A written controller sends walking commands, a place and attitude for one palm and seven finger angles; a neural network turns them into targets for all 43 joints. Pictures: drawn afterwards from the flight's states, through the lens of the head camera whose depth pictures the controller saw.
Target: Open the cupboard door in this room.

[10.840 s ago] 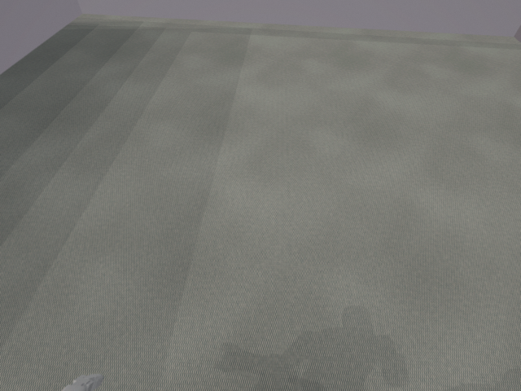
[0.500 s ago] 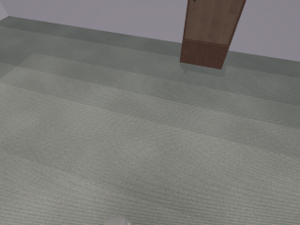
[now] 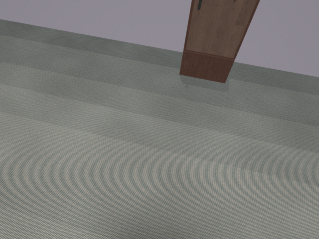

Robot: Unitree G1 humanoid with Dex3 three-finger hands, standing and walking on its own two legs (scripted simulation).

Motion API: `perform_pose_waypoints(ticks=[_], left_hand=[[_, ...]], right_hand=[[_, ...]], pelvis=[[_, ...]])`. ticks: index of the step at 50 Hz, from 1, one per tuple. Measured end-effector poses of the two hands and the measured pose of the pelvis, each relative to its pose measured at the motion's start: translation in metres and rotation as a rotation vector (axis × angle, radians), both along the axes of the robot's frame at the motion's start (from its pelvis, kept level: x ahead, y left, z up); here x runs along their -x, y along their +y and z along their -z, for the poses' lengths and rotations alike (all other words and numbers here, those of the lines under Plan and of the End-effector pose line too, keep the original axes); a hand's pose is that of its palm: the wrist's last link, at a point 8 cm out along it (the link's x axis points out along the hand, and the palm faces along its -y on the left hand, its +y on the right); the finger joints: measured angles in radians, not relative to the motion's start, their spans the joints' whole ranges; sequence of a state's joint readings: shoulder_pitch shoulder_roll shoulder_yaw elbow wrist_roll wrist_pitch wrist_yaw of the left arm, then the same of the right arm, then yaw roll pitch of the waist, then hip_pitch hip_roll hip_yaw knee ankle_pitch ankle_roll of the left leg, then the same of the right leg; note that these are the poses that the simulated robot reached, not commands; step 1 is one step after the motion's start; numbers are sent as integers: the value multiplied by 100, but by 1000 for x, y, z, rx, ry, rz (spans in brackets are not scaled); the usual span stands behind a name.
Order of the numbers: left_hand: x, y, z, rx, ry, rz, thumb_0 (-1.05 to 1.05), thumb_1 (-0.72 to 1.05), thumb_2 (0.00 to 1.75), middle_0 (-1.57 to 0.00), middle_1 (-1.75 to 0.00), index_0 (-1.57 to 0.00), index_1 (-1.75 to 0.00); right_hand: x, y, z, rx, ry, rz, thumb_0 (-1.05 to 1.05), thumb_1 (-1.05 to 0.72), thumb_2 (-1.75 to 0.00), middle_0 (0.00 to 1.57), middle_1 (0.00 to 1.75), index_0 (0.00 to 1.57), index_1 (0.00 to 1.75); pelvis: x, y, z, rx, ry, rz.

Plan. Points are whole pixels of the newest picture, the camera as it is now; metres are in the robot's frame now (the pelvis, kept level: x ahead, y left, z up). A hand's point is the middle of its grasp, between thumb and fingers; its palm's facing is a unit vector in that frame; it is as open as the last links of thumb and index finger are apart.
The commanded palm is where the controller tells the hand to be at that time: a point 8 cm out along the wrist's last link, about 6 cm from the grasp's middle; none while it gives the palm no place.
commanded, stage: turn or walk to find it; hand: left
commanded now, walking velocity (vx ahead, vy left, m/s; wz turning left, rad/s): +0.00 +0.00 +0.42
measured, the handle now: out of the picture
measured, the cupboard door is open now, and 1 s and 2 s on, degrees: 0 0 0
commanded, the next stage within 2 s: stand and wait in 0.18 s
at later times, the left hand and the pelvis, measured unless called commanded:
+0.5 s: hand out of the picture +0.04 +0.16 -0.18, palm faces +0.18 -0.96 -0.23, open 7.3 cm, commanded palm none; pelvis +0.05 -0.02 +0.00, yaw +8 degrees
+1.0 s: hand out of the picture +0.12 +0.15 -0.17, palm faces +0.10 -0.97 -0.23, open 7.4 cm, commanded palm none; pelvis +0.12 -0.04 -0.01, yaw +2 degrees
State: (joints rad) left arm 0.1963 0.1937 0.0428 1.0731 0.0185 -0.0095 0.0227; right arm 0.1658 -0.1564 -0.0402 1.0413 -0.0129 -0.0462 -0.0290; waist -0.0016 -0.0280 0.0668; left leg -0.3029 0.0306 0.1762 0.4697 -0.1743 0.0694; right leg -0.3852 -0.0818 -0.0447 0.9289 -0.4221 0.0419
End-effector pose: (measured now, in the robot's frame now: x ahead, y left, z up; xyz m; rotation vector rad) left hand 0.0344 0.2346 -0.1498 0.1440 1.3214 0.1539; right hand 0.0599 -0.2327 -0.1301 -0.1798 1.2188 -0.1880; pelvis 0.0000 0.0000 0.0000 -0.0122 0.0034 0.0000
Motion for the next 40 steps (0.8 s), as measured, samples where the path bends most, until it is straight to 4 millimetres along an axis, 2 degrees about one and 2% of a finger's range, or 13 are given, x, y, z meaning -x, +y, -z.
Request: perform_pose_waypoints(ticks=[5,8,10,15,20,25,30,36,40], left_hand=[[-51,-4,-13,-23,-107,5,0,91,90,-20,-30,-20,-30],[-67,-14,-18,-35,-146,-2,0,91,90,-20,-30,-20,-30],[-71,-21,-19,-48,-164,-12,0,91,90,-20,-30,-20,-30],[-54,-36,-24,-50,-132,-51,0,91,90,-20,-30,-20,-30],[-26,-32,-22,-63,-54,-108,-1,93,90,-21,-30,-20,-30],[9,-27,-6,-30,37,-166,0,92,90,-20,-30,-20,-30],[35,-27,2,13,124,-200,0,91,90,-20,-30,-20,-30],[45,-32,1,59,176,-172,0,91,90,-20,-30,-20,-30],[33,-31,1,64,203,-121,0,91,90,-20,-30,-20,-30]], right_hand=[[20,-8,8,-22,114,8,-2,-94,-90,20,30,20,30],[27,-14,16,-48,164,9,-1,-92,-90,20,29,20,30],[27,-19,24,-69,184,7,-1,-92,-90,20,29,20,30],[8,-27,24,-88,201,-23,0,-91,-90,20,29,20,29],[-24,-27,21,-72,168,-78,0,-91,-90,20,29,19,29],[-59,-17,20,-36,117,-143,0,-91,-90,20,29,19,29],[-82,-1,9,-19,68,-174,0,-91,-90,20,29,19,29],[-93,14,4,-32,17,-153,0,-91,-90,20,29,20,29],[-84,6,9,-39,0,-79,-1,-92,-90,20,30,20,30]], pelvis=[[-16,-6,-1,-14,3,-39],[-24,-15,1,-25,4,-62],[-29,-23,5,-37,4,-75],[-39,-34,0,-37,3,-105],[-44,-35,-2,-35,1,-131],[-48,-24,5,-7,-2,-148],[-53,-15,2,-16,-15,-136],[-62,-5,-1,-13,-15,-99],[-71,-5,2,-28,-10,-52]])
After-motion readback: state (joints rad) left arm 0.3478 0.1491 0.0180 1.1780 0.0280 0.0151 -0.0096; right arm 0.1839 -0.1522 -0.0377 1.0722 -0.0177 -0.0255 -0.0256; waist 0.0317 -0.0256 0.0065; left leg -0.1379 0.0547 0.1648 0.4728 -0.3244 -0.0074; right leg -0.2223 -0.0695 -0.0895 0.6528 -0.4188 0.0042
